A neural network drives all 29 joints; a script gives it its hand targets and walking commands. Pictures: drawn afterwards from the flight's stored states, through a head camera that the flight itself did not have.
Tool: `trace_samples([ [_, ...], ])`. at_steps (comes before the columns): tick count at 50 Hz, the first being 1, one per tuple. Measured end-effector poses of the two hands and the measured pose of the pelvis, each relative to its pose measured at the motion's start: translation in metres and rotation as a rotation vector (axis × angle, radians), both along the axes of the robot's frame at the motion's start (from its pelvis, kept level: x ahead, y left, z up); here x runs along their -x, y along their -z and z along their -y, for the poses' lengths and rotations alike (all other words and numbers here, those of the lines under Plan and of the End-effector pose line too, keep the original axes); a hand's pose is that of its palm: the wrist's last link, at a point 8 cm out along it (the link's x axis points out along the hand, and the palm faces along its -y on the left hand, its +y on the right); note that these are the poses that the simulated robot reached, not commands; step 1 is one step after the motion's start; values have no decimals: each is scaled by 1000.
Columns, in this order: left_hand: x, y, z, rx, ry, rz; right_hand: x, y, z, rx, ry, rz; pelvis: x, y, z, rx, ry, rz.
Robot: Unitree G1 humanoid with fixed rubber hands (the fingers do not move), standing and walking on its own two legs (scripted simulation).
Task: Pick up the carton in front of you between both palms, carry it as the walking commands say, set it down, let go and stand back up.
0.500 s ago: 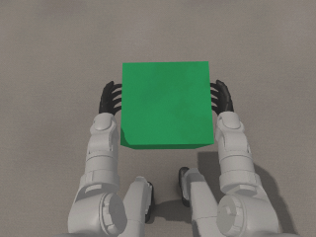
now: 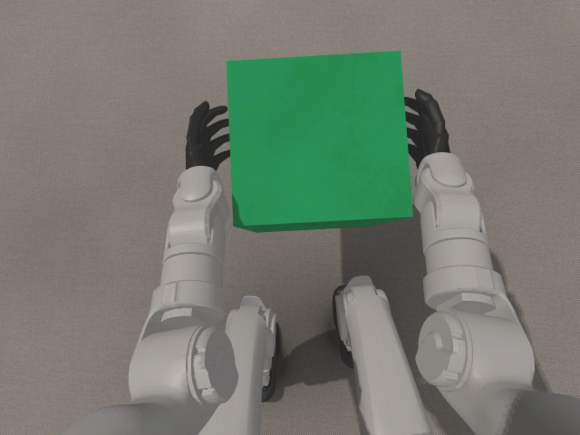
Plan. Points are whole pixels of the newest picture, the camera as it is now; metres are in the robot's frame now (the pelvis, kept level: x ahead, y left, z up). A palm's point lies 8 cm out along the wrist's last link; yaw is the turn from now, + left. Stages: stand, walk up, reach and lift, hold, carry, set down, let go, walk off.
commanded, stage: set down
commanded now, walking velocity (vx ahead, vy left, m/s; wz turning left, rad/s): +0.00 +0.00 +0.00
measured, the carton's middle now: (312, 161) +0.46 -0.05 -0.17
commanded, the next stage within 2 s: none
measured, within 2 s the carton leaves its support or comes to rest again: rests again in 1.20 s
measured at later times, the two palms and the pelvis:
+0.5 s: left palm (235, 163) +0.50 +0.08 -0.24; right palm (404, 154) +0.48 -0.22 -0.25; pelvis -0.04 -0.01 -0.12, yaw +3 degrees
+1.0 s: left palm (247, 165) +0.53 +0.08 -0.35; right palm (391, 152) +0.52 -0.22 -0.35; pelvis -0.03 +0.00 -0.19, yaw +3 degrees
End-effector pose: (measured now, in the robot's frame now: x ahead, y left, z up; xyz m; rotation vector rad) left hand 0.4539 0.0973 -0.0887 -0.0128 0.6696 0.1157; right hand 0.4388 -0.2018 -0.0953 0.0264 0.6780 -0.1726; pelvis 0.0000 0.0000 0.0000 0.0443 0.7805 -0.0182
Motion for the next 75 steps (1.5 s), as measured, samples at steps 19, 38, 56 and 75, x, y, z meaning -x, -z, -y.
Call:
trace_samples([
  [19, -31, 114, 14, -37, 9, -22, -31, 121, 13, -6, -15, -24, 33, 97, 14, -33, -6, -8],
  [38, -64, 242, 17, -33, 28, -57, -67, 241, 17, 36, -41, -62, 35, 166, 8, -21, -33, 26],
  [56, -66, 268, 20, -15, 73, -83, -66, 258, 23, 36, -37, -89, 38, 192, 0, 9, -67, 100],
  [75, -58, 282, 12, -7, 106, -91, -61, 276, 23, 0, -92, -97, 52, 202, 8, 5, -77, 202],
])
